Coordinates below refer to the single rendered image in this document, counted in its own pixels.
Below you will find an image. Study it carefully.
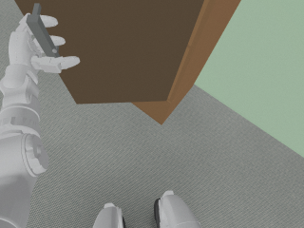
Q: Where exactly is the robot left upper arm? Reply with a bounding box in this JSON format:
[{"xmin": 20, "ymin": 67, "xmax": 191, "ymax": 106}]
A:
[{"xmin": 0, "ymin": 133, "xmax": 49, "ymax": 228}]

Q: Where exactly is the left robot hand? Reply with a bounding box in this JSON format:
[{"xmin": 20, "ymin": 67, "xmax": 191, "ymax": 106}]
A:
[{"xmin": 9, "ymin": 13, "xmax": 81, "ymax": 74}]

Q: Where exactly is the robot right thigh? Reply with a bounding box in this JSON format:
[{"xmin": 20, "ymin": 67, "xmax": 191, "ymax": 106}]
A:
[{"xmin": 158, "ymin": 194, "xmax": 202, "ymax": 228}]

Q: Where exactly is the handle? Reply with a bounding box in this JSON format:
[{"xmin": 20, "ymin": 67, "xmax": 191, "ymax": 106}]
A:
[{"xmin": 26, "ymin": 3, "xmax": 61, "ymax": 58}]

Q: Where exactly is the cupboard door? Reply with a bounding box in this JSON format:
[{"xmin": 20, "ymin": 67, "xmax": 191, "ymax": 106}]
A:
[{"xmin": 14, "ymin": 0, "xmax": 204, "ymax": 105}]

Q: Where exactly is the left robot shin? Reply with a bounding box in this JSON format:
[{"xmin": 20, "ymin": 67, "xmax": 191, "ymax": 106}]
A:
[{"xmin": 104, "ymin": 202, "xmax": 115, "ymax": 208}]

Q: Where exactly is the left robot forearm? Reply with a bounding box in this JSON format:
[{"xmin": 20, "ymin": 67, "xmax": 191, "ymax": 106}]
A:
[{"xmin": 0, "ymin": 64, "xmax": 41, "ymax": 140}]

